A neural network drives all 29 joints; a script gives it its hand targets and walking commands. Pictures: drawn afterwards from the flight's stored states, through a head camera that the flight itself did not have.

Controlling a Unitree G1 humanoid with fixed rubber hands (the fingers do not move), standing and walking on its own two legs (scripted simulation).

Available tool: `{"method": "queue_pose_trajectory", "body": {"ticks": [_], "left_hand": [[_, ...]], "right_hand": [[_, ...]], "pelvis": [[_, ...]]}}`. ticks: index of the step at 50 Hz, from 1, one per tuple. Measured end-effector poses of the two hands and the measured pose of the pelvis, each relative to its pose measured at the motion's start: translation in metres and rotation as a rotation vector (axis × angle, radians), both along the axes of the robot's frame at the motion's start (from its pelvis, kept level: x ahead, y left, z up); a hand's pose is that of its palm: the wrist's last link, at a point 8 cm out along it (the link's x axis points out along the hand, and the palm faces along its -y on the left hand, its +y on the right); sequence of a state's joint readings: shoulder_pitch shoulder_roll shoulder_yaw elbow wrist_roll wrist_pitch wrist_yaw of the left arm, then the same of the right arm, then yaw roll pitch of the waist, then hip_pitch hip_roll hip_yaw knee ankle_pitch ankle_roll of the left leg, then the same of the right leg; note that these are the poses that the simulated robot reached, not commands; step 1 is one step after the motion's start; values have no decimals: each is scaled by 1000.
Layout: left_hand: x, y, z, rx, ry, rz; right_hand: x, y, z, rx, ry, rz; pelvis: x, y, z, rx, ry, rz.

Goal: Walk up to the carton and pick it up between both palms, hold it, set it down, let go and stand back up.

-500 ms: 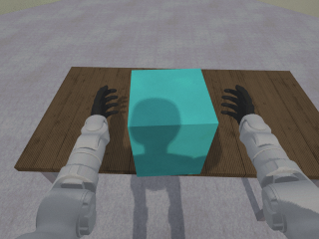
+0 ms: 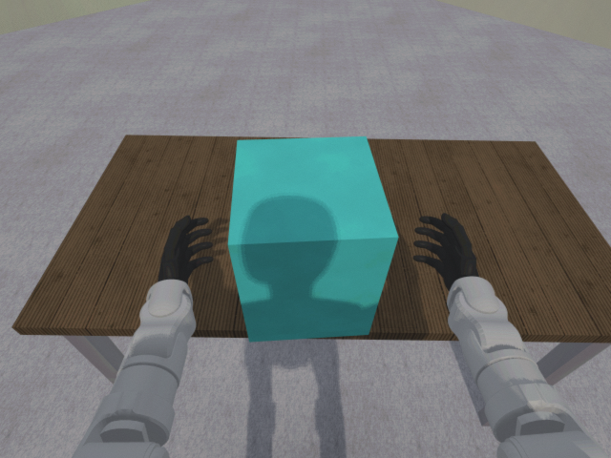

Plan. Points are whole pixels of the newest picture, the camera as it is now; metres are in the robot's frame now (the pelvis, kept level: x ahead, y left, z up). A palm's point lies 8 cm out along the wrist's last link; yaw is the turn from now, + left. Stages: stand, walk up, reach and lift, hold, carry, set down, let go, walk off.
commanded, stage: set down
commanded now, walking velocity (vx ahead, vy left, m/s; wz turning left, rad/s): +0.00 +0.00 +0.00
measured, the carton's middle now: (306, 242) +0.45 +0.04 +0.02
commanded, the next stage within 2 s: none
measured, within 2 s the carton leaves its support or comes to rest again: neither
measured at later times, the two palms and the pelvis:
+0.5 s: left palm (176, 310) +0.32 +0.21 +0.02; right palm (466, 316) +0.33 -0.18 +0.02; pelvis +0.02 +0.00 +0.00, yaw +0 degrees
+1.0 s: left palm (171, 354) +0.27 +0.21 -0.01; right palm (477, 375) +0.26 -0.19 -0.01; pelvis +0.02 +0.01 +0.00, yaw -2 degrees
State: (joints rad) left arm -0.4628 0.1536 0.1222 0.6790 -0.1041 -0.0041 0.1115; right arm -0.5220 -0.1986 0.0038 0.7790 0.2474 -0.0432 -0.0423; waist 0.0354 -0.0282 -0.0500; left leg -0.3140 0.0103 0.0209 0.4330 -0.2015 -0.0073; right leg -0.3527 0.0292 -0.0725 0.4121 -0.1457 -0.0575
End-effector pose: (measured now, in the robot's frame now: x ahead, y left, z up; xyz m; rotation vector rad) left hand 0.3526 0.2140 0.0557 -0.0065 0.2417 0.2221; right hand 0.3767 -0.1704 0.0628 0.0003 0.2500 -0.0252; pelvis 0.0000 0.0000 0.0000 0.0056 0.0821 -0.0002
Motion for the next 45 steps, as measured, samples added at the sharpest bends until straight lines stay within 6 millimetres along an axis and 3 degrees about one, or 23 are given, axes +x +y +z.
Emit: {"method": "queue_pose_trajectory", "body": {"ticks": [24, 45], "left_hand": [[-34, 0, -34, 25, 2, -32], [-74, -2, -61, 25, 44, -50]], "right_hand": [[-43, -12, -37, -1, 6, -4], [-101, -23, -63, -23, 50, -18]], "pelvis": [[20, 3, 3, -4, -49, 0], [21, 12, 3, -8, -95, -26]]}}
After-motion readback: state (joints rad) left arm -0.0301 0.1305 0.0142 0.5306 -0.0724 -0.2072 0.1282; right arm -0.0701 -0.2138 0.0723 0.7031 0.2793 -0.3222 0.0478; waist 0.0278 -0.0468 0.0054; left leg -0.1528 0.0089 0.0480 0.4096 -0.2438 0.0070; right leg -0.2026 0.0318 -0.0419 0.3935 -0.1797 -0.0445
